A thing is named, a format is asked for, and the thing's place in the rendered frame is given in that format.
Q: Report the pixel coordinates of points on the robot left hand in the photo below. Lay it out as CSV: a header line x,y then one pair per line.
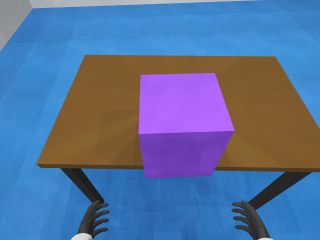
x,y
88,224

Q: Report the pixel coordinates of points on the carton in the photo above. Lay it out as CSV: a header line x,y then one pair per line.
x,y
184,124

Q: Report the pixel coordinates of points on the table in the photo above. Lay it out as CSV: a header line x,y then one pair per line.
x,y
98,124

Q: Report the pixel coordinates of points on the robot right hand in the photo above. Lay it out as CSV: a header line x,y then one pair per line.
x,y
256,227

